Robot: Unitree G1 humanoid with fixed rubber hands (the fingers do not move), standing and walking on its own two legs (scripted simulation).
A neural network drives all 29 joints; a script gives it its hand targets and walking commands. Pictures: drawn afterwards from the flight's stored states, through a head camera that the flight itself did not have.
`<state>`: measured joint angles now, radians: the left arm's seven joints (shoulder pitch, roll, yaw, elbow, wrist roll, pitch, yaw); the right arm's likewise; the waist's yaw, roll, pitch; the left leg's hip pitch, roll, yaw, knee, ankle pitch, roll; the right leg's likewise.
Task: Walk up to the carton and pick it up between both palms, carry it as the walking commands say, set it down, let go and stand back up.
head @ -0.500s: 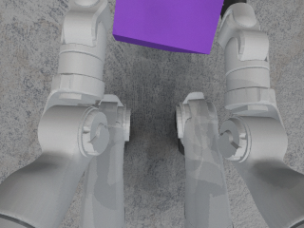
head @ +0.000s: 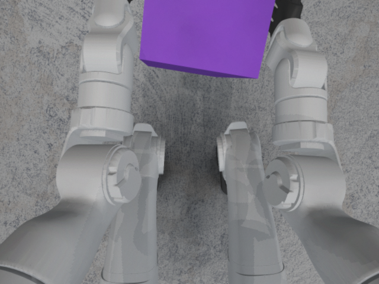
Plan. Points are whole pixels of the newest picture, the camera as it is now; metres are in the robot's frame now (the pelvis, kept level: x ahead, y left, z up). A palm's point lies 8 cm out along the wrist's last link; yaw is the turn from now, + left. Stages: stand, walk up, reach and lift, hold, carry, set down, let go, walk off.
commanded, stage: reach and lift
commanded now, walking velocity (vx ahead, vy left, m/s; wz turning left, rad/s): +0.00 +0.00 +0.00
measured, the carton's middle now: (195, 28) +0.53 -0.02 -0.15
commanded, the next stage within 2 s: none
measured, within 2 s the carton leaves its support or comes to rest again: neither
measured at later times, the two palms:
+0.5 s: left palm out of the picture +0.53 +0.10 +0.00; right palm (309, 14) +0.50 -0.16 -0.02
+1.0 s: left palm out of the picture +0.50 +0.11 +0.07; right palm (346, 1) +0.48 -0.15 +0.06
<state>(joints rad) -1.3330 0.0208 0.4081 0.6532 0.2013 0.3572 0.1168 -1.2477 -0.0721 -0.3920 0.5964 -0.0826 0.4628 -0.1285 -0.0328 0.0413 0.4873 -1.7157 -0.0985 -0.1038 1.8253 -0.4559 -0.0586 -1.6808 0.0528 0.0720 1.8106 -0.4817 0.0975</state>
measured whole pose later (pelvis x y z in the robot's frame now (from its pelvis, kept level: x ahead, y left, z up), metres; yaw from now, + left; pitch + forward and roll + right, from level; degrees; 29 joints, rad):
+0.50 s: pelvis +0.00 +0.00 +0.05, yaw +0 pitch +15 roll -2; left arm -1.24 0.00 0.38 0.58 0.19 0.38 0.12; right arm -1.18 -0.06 -0.35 0.53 -0.10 0.50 -0.13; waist -0.04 0.03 0.52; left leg -1.49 -0.09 -0.10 1.67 -0.43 -0.05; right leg -1.46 0.05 0.08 1.65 -0.45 0.09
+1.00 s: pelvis +0.01 +0.00 +0.11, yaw +0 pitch +13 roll -2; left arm -1.08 -0.05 0.37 0.59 0.21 0.40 0.12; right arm -1.01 0.00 -0.36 0.55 -0.12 0.50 -0.12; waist -0.05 0.03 0.39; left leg -1.28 -0.08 -0.10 1.48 -0.42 -0.03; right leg -1.25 0.04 0.08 1.46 -0.44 0.08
